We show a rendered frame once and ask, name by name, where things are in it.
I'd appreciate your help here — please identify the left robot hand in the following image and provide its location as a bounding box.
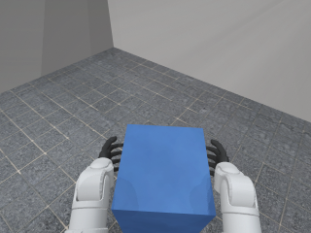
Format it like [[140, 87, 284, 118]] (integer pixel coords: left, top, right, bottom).
[[98, 136, 123, 172]]

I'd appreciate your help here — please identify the right robot hand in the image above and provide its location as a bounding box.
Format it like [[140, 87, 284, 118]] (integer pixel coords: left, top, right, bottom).
[[205, 139, 229, 177]]

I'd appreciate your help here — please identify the robot left forearm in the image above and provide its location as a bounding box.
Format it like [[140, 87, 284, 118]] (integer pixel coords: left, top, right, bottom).
[[64, 157, 115, 233]]

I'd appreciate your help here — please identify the robot right forearm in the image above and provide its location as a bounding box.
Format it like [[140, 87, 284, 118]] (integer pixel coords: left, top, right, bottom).
[[214, 162, 261, 233]]

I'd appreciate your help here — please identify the carton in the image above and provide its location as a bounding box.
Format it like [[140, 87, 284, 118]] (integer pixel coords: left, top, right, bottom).
[[111, 124, 217, 233]]

